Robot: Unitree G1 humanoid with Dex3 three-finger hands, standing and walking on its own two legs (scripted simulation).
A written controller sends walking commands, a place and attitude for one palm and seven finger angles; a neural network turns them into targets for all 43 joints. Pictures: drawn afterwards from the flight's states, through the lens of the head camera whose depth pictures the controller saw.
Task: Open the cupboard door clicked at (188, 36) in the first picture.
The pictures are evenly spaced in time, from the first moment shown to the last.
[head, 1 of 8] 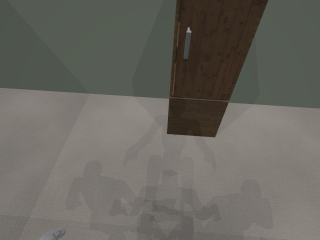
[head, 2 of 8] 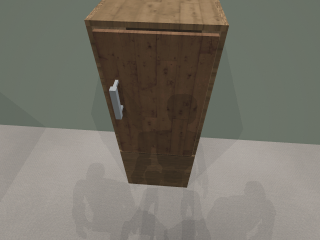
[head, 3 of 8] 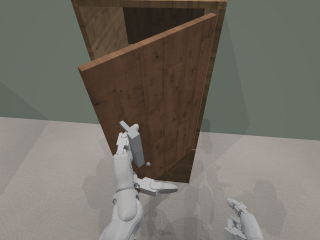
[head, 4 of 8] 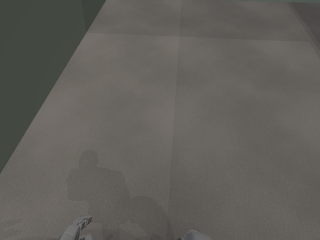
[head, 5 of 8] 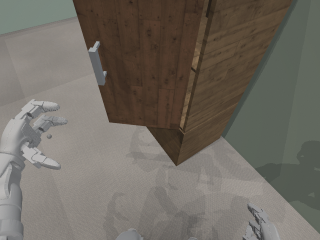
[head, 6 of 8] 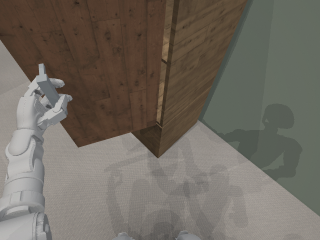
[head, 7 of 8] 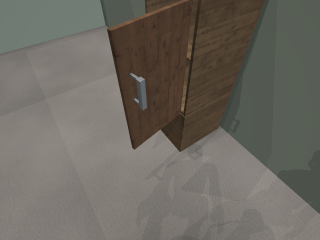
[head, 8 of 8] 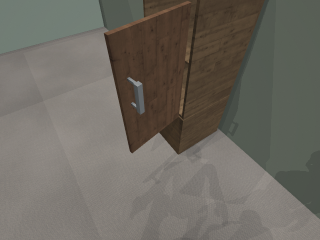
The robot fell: no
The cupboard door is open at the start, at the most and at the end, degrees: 0 100 100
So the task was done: yes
